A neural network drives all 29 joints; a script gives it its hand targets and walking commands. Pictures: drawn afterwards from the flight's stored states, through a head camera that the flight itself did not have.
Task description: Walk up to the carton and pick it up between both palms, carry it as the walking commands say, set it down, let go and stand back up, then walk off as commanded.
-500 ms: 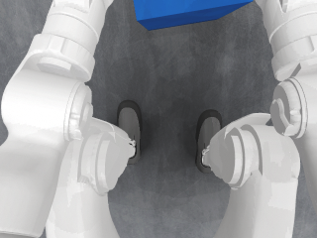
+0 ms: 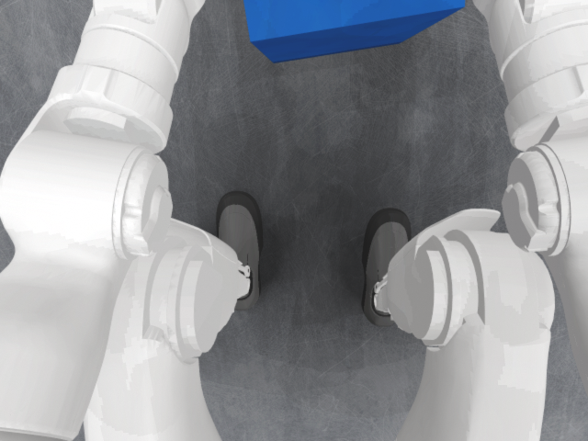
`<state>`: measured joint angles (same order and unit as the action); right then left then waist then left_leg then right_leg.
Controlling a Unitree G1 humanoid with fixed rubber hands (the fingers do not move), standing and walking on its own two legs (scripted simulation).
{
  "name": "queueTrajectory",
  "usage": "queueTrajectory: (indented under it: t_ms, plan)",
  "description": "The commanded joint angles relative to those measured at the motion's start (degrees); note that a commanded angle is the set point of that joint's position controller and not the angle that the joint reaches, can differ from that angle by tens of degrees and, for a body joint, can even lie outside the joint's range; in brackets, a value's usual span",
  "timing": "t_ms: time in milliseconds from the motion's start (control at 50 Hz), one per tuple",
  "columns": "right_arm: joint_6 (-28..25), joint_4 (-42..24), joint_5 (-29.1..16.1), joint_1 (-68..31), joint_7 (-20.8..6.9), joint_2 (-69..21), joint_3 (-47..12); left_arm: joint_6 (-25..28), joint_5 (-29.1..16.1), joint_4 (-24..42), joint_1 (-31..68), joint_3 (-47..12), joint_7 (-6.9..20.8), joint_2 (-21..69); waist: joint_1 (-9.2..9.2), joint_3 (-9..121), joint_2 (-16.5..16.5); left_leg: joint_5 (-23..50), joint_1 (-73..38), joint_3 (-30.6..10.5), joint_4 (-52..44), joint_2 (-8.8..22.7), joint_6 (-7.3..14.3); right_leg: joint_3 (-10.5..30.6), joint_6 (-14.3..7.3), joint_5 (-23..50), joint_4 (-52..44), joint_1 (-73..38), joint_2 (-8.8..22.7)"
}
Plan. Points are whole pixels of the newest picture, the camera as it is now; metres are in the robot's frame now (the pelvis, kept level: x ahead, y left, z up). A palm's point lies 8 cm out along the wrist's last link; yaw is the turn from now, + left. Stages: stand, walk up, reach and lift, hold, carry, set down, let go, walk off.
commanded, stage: reach and lift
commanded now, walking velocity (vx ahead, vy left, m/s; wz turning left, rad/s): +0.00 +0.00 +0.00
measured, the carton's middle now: out of the picture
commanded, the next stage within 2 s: none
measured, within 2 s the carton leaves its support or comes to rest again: leaves its support in 0.52 s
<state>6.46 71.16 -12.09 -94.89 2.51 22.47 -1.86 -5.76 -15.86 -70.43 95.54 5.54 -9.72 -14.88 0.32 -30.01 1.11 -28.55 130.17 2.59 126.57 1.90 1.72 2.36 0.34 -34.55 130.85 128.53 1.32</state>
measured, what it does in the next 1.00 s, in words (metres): stands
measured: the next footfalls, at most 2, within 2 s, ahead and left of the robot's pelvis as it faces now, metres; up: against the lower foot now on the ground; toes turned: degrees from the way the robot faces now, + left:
none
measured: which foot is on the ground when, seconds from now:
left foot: down 0.00-1.00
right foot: down 0.00-1.00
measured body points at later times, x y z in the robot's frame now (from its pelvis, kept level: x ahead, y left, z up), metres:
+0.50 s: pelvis +0.00 +0.00 -0.01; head +0.38 -0.02 +0.22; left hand +0.59 +0.11 -0.17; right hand +0.57 -0.16 -0.19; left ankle +0.14 +0.11 -0.32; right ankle +0.11 -0.12 -0.32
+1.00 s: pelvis -0.01 +0.00 +0.01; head +0.35 -0.03 +0.27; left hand +0.59 +0.11 -0.10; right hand +0.57 -0.16 -0.13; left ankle +0.14 +0.11 -0.32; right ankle +0.11 -0.13 -0.32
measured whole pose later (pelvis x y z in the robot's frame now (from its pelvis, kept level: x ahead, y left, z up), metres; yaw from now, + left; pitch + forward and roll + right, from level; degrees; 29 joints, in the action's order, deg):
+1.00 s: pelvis -0.01 +0.00 +0.01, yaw +0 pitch +27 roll +3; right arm 22.1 55.8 -12.1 -89.8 9.3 19.7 -1.8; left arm -19.1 -8.0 -52.8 91.4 15.4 -18.3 -10.7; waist 0.1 -30.2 1.3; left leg -28.9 122.8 2.5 124.7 1.9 0.8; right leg 2.5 0.1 -34.4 129.3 122.0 0.7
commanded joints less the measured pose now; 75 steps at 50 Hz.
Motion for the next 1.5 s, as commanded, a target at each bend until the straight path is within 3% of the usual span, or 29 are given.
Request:
queueTrajectory:
  t_ms: [0, 100, 180, 220, 300, 320, 480, 700, 760, 840, 920, 1120, 1180, 1260, 1480]
  plan:
    - [1.2, -15.4, 0.7, -29.9, -16.8, -57.4, -5.8, -2.9, 2.5, 14.3, 26.3, -11.2, 17.1, 57.7, -1.73, 68.5, -3.7, 15.4, -43.2, -2.1, -4.7, -9.2, -1.5, -6.9, -2.0, 14.2, -9.7, -21.2, -6.2]
    - [1.8, -17.4, -0.5, -30.1, -17.6, -59.8, -6.8, -3.3, 0.8, 15.7, 26.8, -12.3, 18.0, 60.1, -2.27, 69.7, -4.4, 16.1, -42.8, -2.1, -3.9, -8.9, -1.3, -6.9, -2.2, 15.2, -9.8, -21.6, -6.2]
    - [2.3, -19.2, -1.6, -30.5, -17.6, -61.3, -8.1, -3.6, 0.5, 16.8, 26.4, -12.1, 18.1, 61.1, -0.83, 73.3, -5.7, 16.9, -43.0, -1.7, -3.9, -9.0, -1.0, -6.6, -2.1, 16.2, -10.0, -24.6, -6.4]
    - [2.5, -21.3, -2.1, -31.3, -17.3, -61.3, -8.7, -3.6, -0.5, 19.5, 28.2, -13.1, 17.8, 61.2, -1.22, 77.7, -5.8, 18.8, -45.5, -1.7, -3.8, -9.1, -1.1, -6.6, -1.9, 18.2, -10.0, -26.6, -6.6]
    - [2.8, -26.9, -3.7, -35.7, -16.5, -62.3, -10.6, -3.8, -2.0, 22.6, 30.6, -13.4, 16.9, 61.8, 0.02, 90.0, -7.3, 22.1, -49.5, -1.3, -3.7, -9.2, -1.0, -6.8, -1.3, 21.8, -9.8, -33.8, -6.6]
    - [3.0, -28.6, -4.0, -36.7, -16.2, -62.7, -10.9, -3.9, -2.7, 23.9, 31.5, -14.0, 16.8, 62.4, -0.4, 93.7, -7.4, 23.6, -51.1, -1.4, -3.8, -9.2, -1.0, -7.0, -1.3, 23.3, -9.8, -35.4, -6.6]
    - [5.3, -43.2, -6.5, -44.5, -13.9, -66.8, -13.5, -6.3, -4.2, 33.4, 34.7, -15.2, 15.0, 66.9, 1.22, 129.9, -8.5, 33.6, -63.6, -0.1, -4.0, -9.9, -1.3, -8.1, -0.1, 34.4, -9.6, -53.1, -7.8]
    - [8.0, -48.4, -6.9, -50.9, -12.5, -66.8, -13.2, -11.6, 0.6, 29.6, 31.4, -11.2, 14.9, 70.4, 3.14, 129.1, -8.4, 24.6, -61.7, 0.2, -8.0, -9.9, -0.6, -8.5, 0.1, 25.6, -14.1, -52.7, -8.3]
    - [8.7, -51.7, -7.0, -53.5, -11.8, -66.4, -13.6, -12.9, 0.9, 31.8, 32.4, -10.8, 15.0, 70.7, 2.82, 133.3, -9.1, 24.8, -62.6, 0.2, -8.6, -10.3, -0.7, -8.4, 0.2, 26.3, -15.0, -56.0, -8.4]
    - [9.2, -49.3, -5.4, -51.7, -11.7, -67.0, -12.2, -14.0, 2.6, 29.2, 30.9, -9.3, 15.7, 71.7, 2.4, 128.2, -9.1, 21.9, -59.4, 0.4, -9.7, -10.3, -0.7, -8.2, 0.3, 24.0, -16.3, -54.6, -8.4]
    - [9.3, -51.0, -5.0, -51.8, -11.4, -67.0, -12.0, -14.8, 3.5, 30.1, 30.5, -8.9, 16.1, 71.7, 2.43, 131.6, -8.6, 23.1, -61.2, 0.2, -10.4, -10.5, -0.9, -8.3, 0.3, 25.2, -16.8, -56.7, -8.7]
    - [10.9, -55.2, -5.5, -51.5, -10.5, -68.5, -13.3, -16.7, 3.8, 33.3, 28.5, -11.1, 15.3, 73.1, 2.64, 140.4, -8.6, 25.7, -66.2, -0.2, -12.7, -11.2, -1.2, -8.0, 0.6, 27.7, -18.7, -61.2, -9.1]
    - [11.5, -55.7, -5.1, -51.1, -10.1, -69.2, -13.2, -17.3, 3.8, 34.6, 29.2, -11.7, 15.2, 73.5, 1.93, 141.9, -8.7, 25.0, -66.6, -0.2, -13.5, -11.4, -1.2, -7.8, 0.7, 27.6, -19.7, -62.7, -9.1]
    - [12.2, -55.8, -5.0, -50.8, -9.6, -70.2, -12.8, -17.9, 3.9, 36.0, 30.1, -12.6, 15.0, 73.3, 2.18, 143.1, -8.1, 24.0, -67.1, -0.3, -14.9, -11.6, -1.2, -7.4, 0.7, 27.1, -20.9, -64.0, -9.3]
    - [13.4, -54.7, -3.7, -49.2, -8.6, -71.5, -9.8, -19.3, 4.0, 38.7, 32.2, -14.1, 14.1, 75.1, 0.61, 145.5, -5.6, 22.2, -71.7, -0.5, -18.3, -12.2, -2.0, -6.8, 0.1, 25.2, -24.1, -65.5, -9.8]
